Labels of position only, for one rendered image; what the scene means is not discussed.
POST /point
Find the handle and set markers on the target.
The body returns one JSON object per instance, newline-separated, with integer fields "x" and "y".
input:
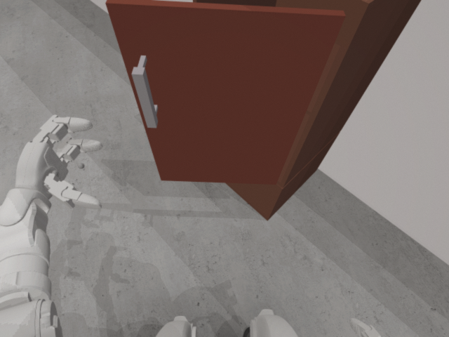
{"x": 144, "y": 94}

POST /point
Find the left robot thigh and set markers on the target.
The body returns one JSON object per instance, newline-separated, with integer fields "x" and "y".
{"x": 178, "y": 329}

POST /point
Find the robot left shin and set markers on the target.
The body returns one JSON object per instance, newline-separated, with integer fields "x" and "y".
{"x": 180, "y": 318}

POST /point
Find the cupboard door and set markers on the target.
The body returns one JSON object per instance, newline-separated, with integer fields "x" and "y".
{"x": 232, "y": 82}

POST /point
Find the left robot upper arm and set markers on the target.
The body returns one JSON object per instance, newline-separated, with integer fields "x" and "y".
{"x": 37, "y": 318}

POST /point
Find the robot right hand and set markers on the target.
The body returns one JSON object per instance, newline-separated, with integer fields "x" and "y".
{"x": 362, "y": 329}

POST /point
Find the robot left hand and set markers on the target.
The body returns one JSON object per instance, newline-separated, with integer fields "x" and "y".
{"x": 38, "y": 161}

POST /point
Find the left robot forearm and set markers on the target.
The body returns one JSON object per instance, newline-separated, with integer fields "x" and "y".
{"x": 24, "y": 248}

